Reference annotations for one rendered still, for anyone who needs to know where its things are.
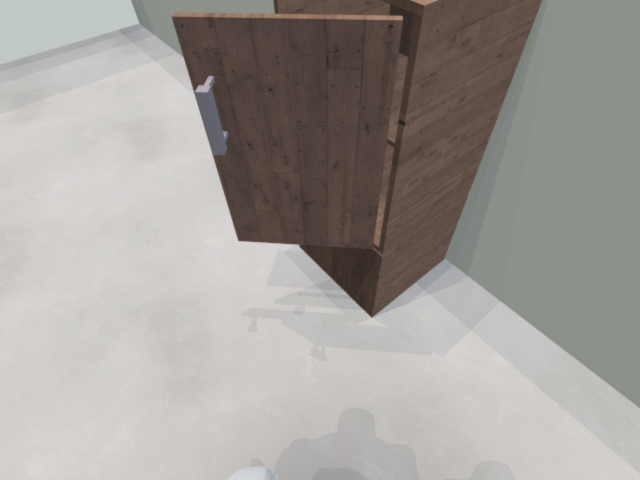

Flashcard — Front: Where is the handle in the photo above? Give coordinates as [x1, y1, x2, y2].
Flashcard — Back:
[195, 76, 229, 155]

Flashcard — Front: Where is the cupboard door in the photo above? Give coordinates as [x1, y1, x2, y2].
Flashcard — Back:
[172, 12, 403, 249]

